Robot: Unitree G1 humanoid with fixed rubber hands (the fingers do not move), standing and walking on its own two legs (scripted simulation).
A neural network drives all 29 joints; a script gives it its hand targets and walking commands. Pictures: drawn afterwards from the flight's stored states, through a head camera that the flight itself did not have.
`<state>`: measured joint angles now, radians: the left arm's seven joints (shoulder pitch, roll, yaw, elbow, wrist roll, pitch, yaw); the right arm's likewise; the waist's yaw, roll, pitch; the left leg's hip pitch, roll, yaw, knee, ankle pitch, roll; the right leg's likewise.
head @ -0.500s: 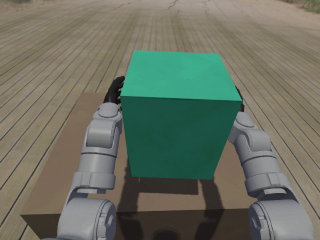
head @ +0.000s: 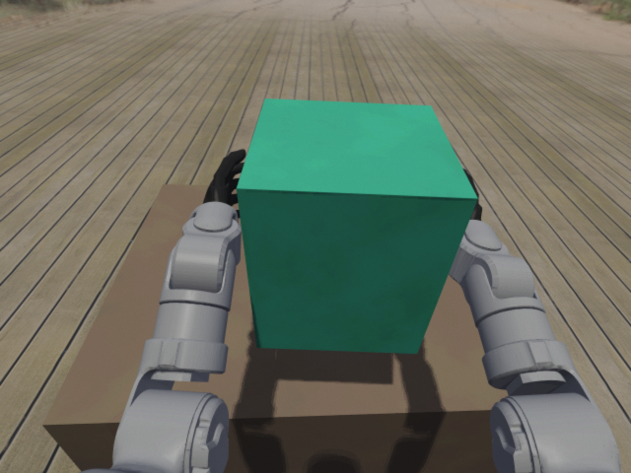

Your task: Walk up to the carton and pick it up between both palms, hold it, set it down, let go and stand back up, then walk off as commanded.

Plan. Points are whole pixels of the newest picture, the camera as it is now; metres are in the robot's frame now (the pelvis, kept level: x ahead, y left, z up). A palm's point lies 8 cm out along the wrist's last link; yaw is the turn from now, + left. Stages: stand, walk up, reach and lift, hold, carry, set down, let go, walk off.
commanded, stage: hold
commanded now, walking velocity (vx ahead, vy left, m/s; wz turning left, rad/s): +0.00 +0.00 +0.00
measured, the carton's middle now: (342, 228) +0.38 -0.01 +0.18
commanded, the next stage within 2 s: set down in 0.38 s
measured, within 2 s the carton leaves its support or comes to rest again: neither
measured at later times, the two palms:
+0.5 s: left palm (219, 209) +0.37 +0.14 +0.21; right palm (460, 224) +0.38 -0.16 +0.20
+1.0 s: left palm (227, 219) +0.42 +0.14 +0.16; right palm (441, 232) +0.41 -0.16 +0.16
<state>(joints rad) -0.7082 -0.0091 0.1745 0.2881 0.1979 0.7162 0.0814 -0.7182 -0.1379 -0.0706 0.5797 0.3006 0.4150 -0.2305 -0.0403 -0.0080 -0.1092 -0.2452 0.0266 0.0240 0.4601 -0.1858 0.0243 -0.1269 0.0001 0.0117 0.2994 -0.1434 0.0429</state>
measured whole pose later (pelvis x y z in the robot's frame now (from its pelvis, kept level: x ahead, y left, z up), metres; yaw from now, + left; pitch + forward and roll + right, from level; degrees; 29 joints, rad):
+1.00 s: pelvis +0.02 +0.00 +0.00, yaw +0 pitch -1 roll -2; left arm -0.71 -0.02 0.26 0.40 0.28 0.40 0.00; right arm -0.72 -0.08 -0.08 0.72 0.10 0.10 -0.20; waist -0.04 -0.06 0.01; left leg -0.21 0.03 0.02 0.40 -0.18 0.01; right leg -0.08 0.00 0.01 0.23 -0.13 0.04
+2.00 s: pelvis +0.03 +0.00 +0.01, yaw +0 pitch -1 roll -2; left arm -0.75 0.04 0.23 0.81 0.22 0.12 -0.02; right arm -0.60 0.02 -0.22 0.77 -0.09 0.00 -0.24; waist -0.06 -0.03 0.01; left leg -0.18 0.02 0.02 0.39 -0.19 0.02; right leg -0.04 0.00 0.01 0.18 -0.12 0.04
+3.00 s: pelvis +0.04 +0.00 +0.00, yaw +0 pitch +6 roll -2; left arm -0.78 0.09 0.23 1.02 0.26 -0.09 -0.07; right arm -0.57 0.10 -0.35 0.97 -0.22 -0.29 -0.29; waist -0.07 -0.06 0.00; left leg -0.31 0.02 0.02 0.39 -0.19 0.01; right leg -0.18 0.00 0.01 0.20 -0.13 0.04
